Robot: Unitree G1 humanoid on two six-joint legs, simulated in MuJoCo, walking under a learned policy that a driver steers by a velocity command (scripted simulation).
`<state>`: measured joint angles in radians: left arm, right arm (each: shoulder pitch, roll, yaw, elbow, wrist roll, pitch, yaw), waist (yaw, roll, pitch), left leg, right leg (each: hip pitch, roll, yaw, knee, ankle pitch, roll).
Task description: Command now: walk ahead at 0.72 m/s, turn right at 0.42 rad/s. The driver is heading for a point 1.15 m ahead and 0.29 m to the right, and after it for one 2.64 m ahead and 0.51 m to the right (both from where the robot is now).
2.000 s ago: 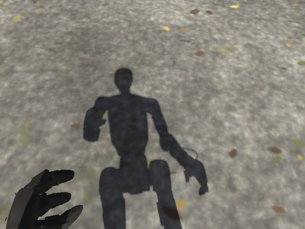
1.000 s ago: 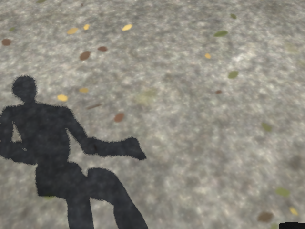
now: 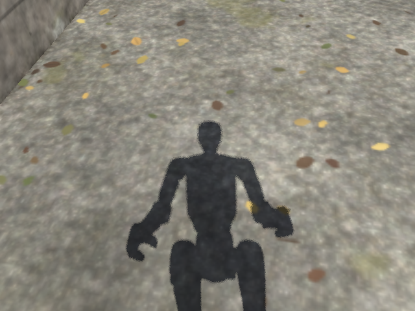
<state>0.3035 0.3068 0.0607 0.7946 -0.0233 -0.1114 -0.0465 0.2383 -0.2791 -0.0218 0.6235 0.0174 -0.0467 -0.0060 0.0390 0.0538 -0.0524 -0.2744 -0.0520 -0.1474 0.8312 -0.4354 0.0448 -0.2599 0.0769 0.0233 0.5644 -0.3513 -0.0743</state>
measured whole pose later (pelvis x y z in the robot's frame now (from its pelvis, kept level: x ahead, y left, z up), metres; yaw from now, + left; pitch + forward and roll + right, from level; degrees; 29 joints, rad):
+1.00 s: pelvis +0.68 -0.32 +0.01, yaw -30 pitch -2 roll -2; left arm 0.39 0.26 0.06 0.79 0.02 -0.10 -0.03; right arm 0.24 -0.31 -0.05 0.77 0.06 -0.04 0.01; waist 0.05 0.05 0.07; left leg -0.65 0.14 -0.08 1.24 -0.15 0.04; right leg -0.10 0.03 -0.18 0.43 -0.30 -0.06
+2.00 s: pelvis +1.07 -0.55 +0.01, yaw +19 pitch +1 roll +0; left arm 0.16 0.25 0.04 0.70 0.00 0.01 0.01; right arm 0.16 -0.31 -0.05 0.61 -0.01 0.05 -0.03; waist 0.04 0.02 0.08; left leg -0.42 -0.01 -0.11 0.91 -0.47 -0.09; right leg -0.31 0.03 0.06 0.45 -0.15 -0.01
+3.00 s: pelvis +1.43 -0.66 -0.03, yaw -10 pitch +3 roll +2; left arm 0.43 0.32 0.03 0.81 0.04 -0.04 0.02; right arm 0.06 -0.29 -0.04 0.65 0.05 -0.10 0.07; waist 0.02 -0.03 0.05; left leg -0.61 -0.10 0.11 0.60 -0.03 0.13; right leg 0.20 0.01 -0.03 0.59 -0.48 -0.03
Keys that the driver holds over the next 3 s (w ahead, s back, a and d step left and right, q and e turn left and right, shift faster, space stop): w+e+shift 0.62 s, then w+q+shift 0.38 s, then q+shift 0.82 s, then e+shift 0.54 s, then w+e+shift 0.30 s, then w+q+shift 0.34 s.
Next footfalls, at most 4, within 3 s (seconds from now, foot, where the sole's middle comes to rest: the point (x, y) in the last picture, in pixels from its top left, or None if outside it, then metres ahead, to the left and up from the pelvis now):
0.34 left None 0.42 0.10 -0.77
0.76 right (353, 282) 0.65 -0.39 -0.77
1.22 left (346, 181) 1.08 -0.45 -0.77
1.74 right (382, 158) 1.20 -0.63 -0.77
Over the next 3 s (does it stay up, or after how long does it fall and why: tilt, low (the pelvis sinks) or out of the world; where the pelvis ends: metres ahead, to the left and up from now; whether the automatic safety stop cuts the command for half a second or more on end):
stays up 1.43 -0.66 -0.03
